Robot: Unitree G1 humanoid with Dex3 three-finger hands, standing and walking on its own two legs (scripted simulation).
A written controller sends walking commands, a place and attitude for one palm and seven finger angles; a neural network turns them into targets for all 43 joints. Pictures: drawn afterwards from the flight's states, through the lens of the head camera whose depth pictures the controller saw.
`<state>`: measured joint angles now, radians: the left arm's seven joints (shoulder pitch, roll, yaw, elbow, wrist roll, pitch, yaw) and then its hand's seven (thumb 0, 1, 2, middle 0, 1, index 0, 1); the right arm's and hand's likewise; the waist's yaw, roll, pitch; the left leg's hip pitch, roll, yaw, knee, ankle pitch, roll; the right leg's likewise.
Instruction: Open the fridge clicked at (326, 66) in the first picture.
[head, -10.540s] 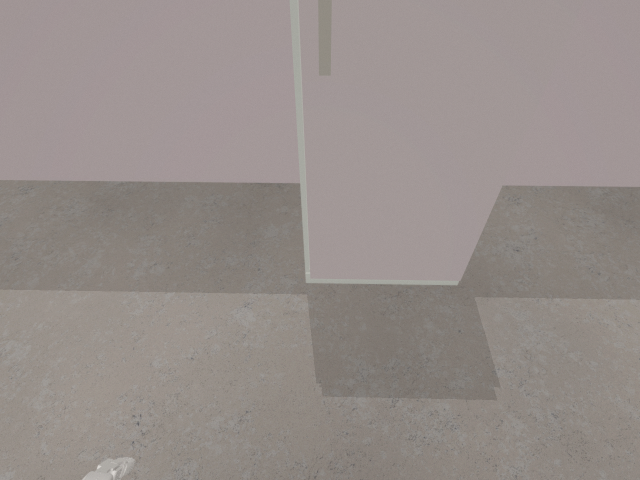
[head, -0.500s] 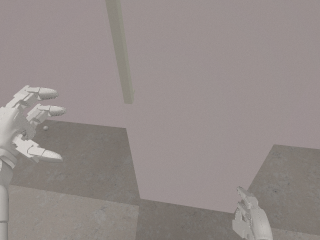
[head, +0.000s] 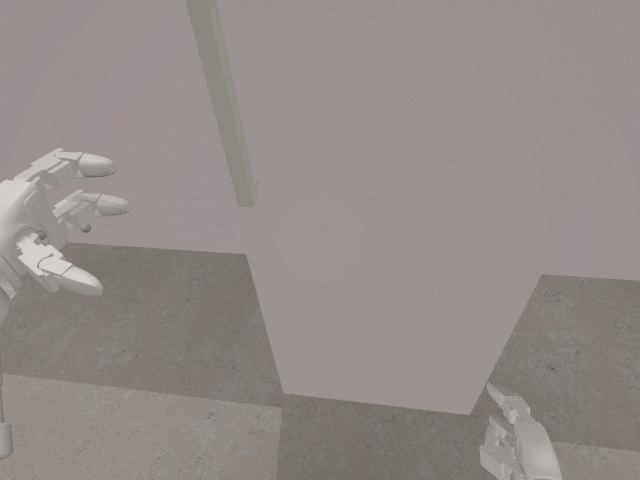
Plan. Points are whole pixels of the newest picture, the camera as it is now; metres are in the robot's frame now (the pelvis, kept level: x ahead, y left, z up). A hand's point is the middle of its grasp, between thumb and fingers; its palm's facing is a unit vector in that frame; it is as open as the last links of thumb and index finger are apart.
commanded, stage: raise the hand to about handle height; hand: left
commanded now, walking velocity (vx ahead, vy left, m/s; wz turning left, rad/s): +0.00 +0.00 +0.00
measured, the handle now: (231, 99) +0.50 +0.17 +0.27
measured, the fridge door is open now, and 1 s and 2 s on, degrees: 0 0 0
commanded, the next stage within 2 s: move the hooked fingers beside the handle in 0.28 s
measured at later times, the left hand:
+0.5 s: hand (56, 207) +0.27 +0.28 +0.26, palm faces +0.06 -0.99 -0.11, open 14.0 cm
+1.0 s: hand (114, 192) +0.34 +0.27 +0.23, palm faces +0.06 -0.99 -0.10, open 14.0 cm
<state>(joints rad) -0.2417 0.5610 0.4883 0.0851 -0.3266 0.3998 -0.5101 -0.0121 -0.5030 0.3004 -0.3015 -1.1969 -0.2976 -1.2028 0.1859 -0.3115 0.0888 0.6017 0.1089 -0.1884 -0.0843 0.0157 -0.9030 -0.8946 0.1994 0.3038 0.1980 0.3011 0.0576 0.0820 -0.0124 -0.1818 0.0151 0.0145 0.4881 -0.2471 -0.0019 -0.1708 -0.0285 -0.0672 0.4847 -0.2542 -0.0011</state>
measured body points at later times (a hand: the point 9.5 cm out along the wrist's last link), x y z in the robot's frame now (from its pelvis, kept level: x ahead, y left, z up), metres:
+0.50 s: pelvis +0.00 +0.00 +0.00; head -0.04 -0.03 +0.45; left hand +0.27 +0.33 +0.27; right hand +0.21 -0.21 -0.06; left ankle +0.01 +0.12 -0.74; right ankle +0.01 -0.12 -0.74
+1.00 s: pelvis +0.01 +0.00 +0.00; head -0.01 -0.03 +0.45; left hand +0.33 +0.32 +0.24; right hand +0.20 -0.23 -0.08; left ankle +0.01 +0.12 -0.74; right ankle +0.01 -0.12 -0.74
